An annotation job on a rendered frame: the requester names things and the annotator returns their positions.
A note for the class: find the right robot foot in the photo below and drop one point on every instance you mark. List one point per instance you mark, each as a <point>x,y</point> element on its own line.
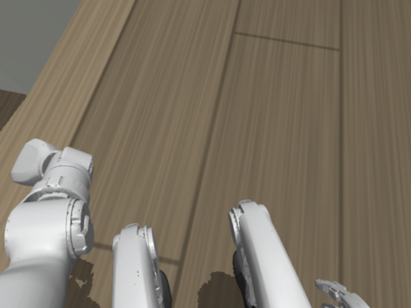
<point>240,280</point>

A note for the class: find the left robot foot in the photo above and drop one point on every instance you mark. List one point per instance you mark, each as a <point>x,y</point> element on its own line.
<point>166,298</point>

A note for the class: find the left robot arm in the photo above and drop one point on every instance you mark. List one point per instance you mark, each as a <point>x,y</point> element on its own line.
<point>48,231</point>

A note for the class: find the right robot hand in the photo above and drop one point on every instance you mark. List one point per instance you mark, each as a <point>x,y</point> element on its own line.
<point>338,292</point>

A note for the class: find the left robot hand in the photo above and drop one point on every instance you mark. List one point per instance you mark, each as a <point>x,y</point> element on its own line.
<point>25,169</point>

